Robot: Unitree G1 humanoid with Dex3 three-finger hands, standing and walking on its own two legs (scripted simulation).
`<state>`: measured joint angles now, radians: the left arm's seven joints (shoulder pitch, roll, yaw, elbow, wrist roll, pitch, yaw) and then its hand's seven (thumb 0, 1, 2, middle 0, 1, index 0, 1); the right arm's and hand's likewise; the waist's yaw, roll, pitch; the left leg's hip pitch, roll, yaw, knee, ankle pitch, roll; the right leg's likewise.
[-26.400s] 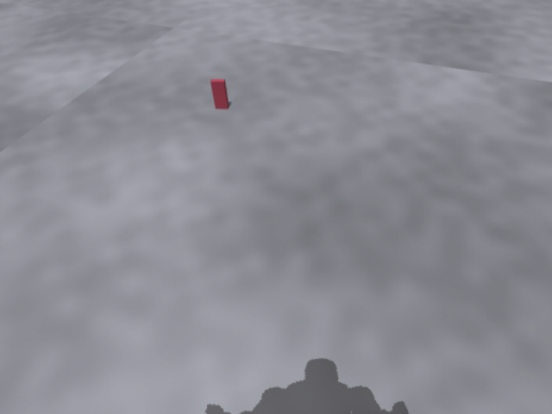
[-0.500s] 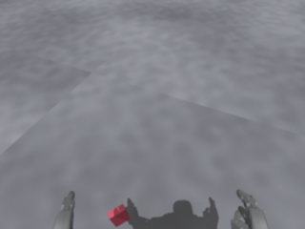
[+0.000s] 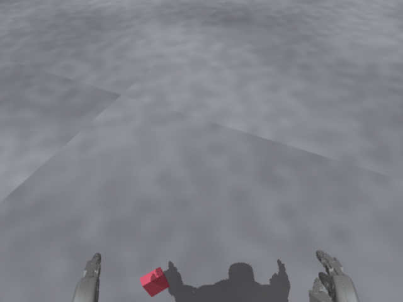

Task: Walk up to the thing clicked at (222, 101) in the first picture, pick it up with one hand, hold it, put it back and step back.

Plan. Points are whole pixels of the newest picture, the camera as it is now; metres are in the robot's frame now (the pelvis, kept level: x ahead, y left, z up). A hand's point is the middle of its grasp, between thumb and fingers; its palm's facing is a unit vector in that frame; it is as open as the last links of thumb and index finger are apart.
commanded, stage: home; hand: left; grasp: from the side
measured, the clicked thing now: (155, 282) +0.33 +0.22 -0.63
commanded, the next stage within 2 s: stand in 1.16 s
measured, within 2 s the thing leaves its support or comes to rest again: neither
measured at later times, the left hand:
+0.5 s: hand out of the picture +0.16 +0.18 -0.06, palm faces +0.10 -0.95 -0.29, open 17.5 cm
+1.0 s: hand out of the picture +0.16 +0.18 -0.06, palm faces +0.10 -0.95 -0.29, open 17.6 cm
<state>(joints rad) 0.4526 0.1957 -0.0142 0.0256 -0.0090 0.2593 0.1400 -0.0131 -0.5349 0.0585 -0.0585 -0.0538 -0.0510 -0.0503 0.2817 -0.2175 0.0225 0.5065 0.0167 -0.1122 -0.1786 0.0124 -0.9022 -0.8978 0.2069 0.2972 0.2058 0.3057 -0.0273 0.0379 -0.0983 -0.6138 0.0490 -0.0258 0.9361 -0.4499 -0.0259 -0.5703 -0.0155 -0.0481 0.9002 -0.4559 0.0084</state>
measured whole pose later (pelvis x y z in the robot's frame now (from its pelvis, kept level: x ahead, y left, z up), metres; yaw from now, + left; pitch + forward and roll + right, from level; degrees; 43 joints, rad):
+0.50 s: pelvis -0.01 +0.00 +0.00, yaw +0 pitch +6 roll -1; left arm 0.45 0.20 -0.02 0.04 -0.01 0.24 0.14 -0.01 -0.54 0.06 -0.06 -0.05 -0.05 -0.05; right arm 0.28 -0.21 0.03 0.52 0.01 -0.13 -0.18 0.01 -0.90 -0.90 0.21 0.30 0.21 0.31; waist -0.02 0.03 -0.09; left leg -0.61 0.04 -0.02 0.93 -0.43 -0.02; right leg -0.56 -0.02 -0.04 0.89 -0.44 0.01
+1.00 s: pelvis +0.00 +0.00 +0.00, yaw +0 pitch +7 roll -1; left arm 0.45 0.19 -0.02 0.04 0.00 0.24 0.14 -0.01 -0.57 0.04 -0.05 -0.05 -0.05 -0.04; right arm 0.28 -0.21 0.02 0.53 0.01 -0.14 -0.18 0.01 -0.90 -0.90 0.21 0.30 0.21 0.31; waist -0.02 0.03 -0.09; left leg -0.60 0.04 -0.02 0.92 -0.44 -0.02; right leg -0.56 -0.02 -0.04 0.89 -0.44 0.01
